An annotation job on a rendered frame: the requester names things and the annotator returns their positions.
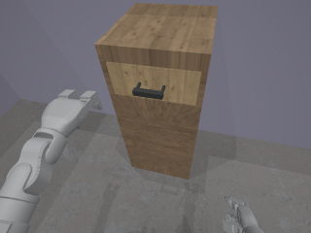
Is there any drawer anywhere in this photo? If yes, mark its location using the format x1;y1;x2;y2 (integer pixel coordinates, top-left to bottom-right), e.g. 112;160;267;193
106;61;202;106

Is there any right robot hand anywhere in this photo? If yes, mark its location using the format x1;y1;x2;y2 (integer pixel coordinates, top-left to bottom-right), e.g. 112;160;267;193
222;196;259;233

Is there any left robot hand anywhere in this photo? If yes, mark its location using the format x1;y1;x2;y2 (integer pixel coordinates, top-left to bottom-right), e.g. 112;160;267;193
41;89;102;163

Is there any handle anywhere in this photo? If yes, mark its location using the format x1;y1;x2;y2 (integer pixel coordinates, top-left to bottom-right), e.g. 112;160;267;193
132;82;165;100

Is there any robot left forearm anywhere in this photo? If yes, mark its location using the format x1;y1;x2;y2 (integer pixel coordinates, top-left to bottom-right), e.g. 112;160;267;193
0;128;68;233

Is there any cabinet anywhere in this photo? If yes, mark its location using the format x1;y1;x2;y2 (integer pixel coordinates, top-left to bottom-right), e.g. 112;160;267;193
94;3;219;180

